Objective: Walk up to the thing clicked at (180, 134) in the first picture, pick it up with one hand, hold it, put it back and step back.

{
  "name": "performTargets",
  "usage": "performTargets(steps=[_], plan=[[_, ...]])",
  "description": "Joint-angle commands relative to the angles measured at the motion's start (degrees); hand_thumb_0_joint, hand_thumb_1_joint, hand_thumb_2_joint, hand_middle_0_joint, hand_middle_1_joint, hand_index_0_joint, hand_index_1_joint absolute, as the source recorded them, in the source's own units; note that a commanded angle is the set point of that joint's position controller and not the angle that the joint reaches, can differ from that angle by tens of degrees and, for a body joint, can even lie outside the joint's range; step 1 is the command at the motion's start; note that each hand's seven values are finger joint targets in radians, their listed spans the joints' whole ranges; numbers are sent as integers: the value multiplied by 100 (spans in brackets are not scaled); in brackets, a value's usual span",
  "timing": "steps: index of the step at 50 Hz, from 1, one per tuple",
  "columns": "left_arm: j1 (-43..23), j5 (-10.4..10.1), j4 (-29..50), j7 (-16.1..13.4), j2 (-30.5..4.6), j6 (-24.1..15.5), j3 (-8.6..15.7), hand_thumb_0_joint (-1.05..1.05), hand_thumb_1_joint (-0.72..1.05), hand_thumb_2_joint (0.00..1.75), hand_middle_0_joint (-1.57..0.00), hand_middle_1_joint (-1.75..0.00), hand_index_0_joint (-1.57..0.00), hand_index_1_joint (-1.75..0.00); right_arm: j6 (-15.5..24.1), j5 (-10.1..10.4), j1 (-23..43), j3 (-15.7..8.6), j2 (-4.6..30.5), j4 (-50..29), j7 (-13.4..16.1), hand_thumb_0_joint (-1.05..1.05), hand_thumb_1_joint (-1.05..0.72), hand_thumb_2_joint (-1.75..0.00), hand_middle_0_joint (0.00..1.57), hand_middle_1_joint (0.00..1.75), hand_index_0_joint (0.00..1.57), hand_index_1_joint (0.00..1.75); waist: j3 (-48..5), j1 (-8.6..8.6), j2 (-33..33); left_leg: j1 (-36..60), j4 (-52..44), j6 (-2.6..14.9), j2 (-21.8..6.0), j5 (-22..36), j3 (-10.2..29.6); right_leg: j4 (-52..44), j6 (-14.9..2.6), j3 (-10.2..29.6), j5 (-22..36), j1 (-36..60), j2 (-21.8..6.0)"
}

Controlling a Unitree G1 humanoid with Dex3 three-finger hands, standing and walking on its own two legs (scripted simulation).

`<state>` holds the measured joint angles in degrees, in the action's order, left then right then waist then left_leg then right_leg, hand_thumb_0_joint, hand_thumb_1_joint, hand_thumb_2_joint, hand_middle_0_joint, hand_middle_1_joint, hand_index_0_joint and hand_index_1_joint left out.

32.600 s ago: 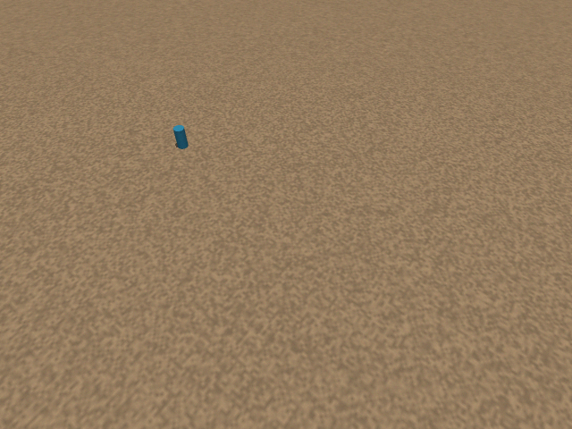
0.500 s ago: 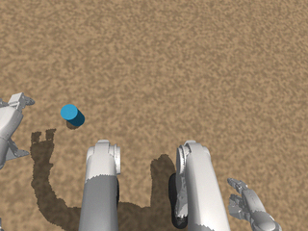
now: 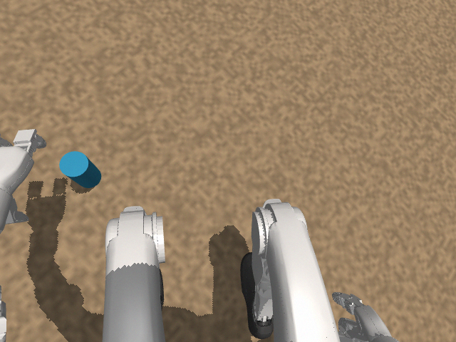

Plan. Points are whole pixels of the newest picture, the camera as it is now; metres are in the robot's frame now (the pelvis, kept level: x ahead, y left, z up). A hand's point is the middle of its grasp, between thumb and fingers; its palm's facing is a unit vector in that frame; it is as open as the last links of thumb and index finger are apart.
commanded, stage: rise first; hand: left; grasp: from above
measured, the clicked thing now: (82, 171) +0.44 +0.30 -0.31
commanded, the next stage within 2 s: approach in 1.94 s
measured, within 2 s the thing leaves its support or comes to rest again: neither
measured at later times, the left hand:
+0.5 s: hand (34, 180) +0.39 +0.34 -0.18, palm faces -0.44 -0.09 -0.89, open 14.1 cm
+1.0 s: hand (41, 181) +0.39 +0.34 -0.19, palm faces -0.43 -0.09 -0.90, open 14.0 cm
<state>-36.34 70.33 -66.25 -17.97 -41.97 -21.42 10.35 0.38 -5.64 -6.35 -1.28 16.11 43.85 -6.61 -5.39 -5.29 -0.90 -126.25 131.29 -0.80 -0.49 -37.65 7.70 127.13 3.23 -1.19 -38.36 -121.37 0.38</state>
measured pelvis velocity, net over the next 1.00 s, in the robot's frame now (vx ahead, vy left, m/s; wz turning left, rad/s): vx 0.01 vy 0.00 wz -0.01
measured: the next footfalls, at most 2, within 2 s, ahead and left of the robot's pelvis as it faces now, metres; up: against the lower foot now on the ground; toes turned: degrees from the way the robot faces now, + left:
none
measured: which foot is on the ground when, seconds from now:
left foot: down 0.00-1.00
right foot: down 0.00-1.00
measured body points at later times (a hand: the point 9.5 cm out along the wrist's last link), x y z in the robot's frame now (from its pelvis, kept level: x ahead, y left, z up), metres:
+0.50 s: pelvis +0.01 +0.00 -0.02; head +0.23 +0.06 +0.37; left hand +0.41 +0.34 -0.12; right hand +0.12 -0.28 -0.14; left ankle +0.09 +0.13 -0.33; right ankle +0.11 -0.14 -0.33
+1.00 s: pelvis +0.01 +0.00 -0.03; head +0.22 +0.07 +0.36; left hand +0.41 +0.34 -0.14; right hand +0.11 -0.28 -0.15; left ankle +0.09 +0.13 -0.33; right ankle +0.11 -0.14 -0.33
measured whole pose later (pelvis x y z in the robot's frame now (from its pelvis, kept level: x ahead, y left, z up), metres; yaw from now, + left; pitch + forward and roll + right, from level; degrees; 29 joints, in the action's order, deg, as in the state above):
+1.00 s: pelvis +0.01 +0.00 -0.03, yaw +0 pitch +32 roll -7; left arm -41.1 73.7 -75.3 -25.0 -41.0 -18.9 10.0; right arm 1.7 -7.8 -4.9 -1.2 14.8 45.3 -8.1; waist -5.2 -7.7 -1.5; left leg -130.9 136.8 -1.0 -0.1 -38.8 8.1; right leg 132.7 3.6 -0.9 -39.6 -126.0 0.8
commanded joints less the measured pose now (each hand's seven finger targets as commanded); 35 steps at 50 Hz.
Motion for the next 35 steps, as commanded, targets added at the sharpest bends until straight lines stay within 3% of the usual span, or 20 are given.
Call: performTargets(steps=[1,5,8,11,17,27,35], plan=[[-1396,61,711,-463,-1755,-53,417,0,-55,102,-6,-101,-6,-102,91,-73,-740,-464,1227,-206,46,0,-90,-90,20,30,20,30,-3589,120,1256,3008,-1487,210,141,511,-542,-1218,-463,-590,624,1214,115],[-1500,130,619,-612,-1724,24,388,0,-55,102,-6,-103,-6,-102,107,-126,-767,-490,1224,-172,25,0,-90,-90,20,30,20,30,-3687,74,1310,3022,-1428,211,126,522,-555,-1157,-465,-620,613,1122,126],[-1558,40,486,-739,-1639,143,391,0,-56,102,-6,-102,-6,-102,155,-150,-752,-498,1251,-144,26,0,-90,-90,20,30,20,30,-3597,55,1364,3016,-1470,205,111,357,-506,-1086,-456,-638,510,932,95],[-1652,112,288,-766,-1636,276,307,0,-56,102,-6,-103,-6,-103,191,-151,-798,-476,1235,-113,12,0,-90,-90,20,30,20,30,-3531,-9,1325,2886,-1391,222,113,359,-523,-1095,-466,-643,541,962,104],[-1602,47,324,-690,-1524,388,246,0,-56,101,-6,-104,-6,-104,221,-153,-850,-482,1221,-112,4,0,-91,-90,20,30,20,30,-3633,-42,1266,2906,-1306,222,115,642,-506,-995,-457,-636,806,1107,105],[-1544,34,227,-630,-1624,278,364,0,-53,99,-7,-106,-8,-105,162,-160,-855,-483,1192,-114,-51,0,-91,-90,20,30,20,30,-3653,-9,1142,2650,-1086,245,146,790,-634,-993,-479,-580,938,1322,146],[-1645,118,285,-732,-1530,145,273,0,-54,99,-7,-106,-8,-105,116,-167,-771,-478,1186,-102,-64,0,-91,-90,20,30,20,30,-3598,-42,1425,2725,-1103,210,142,732,-585,-870,-475,-622,875,1047,146]])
